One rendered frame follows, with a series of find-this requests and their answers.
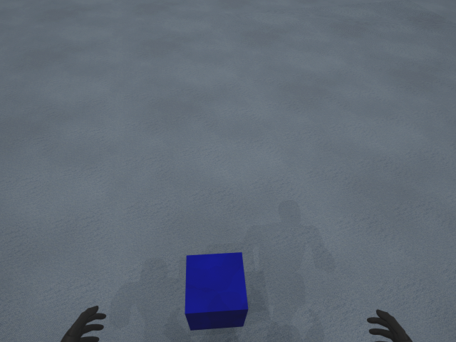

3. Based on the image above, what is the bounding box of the carton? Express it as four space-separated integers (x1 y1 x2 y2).
185 252 248 331

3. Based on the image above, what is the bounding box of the robot right hand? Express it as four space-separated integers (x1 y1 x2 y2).
367 309 412 342

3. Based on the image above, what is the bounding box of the robot left hand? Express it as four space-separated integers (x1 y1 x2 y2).
61 306 106 342

